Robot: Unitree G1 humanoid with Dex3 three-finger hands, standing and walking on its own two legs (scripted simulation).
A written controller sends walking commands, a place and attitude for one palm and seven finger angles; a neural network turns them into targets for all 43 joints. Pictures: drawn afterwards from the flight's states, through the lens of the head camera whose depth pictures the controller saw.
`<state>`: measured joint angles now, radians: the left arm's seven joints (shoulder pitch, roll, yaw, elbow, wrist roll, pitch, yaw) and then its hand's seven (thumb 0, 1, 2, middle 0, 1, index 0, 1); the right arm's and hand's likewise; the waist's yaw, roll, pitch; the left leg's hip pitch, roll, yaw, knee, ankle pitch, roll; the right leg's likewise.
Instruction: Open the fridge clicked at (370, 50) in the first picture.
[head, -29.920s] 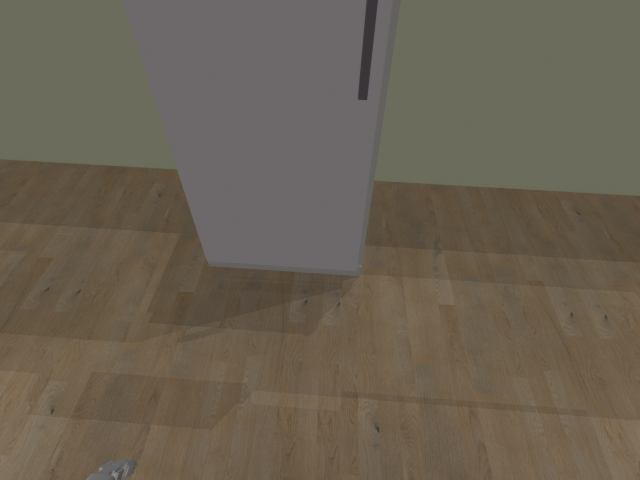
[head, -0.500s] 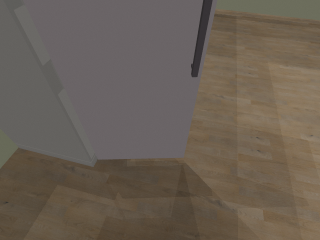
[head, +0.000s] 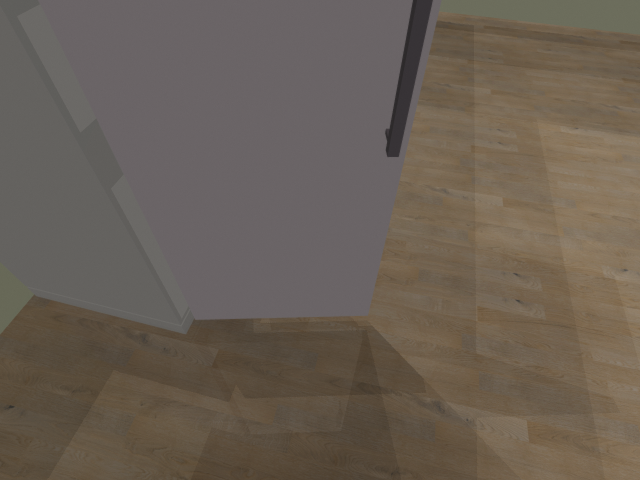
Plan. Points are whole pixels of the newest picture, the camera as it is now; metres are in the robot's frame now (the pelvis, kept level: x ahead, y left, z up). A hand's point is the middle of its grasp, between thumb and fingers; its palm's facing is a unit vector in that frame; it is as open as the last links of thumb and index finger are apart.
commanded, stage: look to check the result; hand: right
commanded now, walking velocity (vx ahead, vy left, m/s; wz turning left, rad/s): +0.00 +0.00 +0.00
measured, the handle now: (402, 79) +0.67 -0.09 +0.16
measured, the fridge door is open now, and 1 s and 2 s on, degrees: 74 74 74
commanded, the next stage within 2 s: stand and wait in 0.10 s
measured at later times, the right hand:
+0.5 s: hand out of the picture +0.03 -0.18 -0.18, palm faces +0.01 +0.98 -0.20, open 7.4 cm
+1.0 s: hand out of the picture +0.01 -0.17 -0.18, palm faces +0.01 +0.98 -0.20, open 7.4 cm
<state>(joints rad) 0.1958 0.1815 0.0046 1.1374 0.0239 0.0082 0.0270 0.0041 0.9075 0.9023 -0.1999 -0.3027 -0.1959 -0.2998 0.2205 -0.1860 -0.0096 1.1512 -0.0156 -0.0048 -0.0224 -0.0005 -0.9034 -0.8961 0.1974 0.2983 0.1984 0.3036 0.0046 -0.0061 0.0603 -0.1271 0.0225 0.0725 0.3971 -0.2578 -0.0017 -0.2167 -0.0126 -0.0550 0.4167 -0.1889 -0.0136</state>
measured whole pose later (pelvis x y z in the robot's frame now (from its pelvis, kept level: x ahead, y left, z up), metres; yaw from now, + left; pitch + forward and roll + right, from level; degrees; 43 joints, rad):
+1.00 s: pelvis +0.00 +0.01 +0.00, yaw +0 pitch -1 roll +0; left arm 0.22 0.17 0.01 1.14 0.02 0.00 0.03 0.00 0.91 0.90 -0.20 -0.30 -0.20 -0.30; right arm 0.24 -0.16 -0.01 1.15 -0.02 -0.01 -0.02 0.00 -0.90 -0.90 0.20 0.30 0.20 0.30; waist 0.01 0.00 0.05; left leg -0.11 0.02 0.07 0.39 -0.26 0.01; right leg -0.20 -0.02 -0.06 0.41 -0.19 -0.01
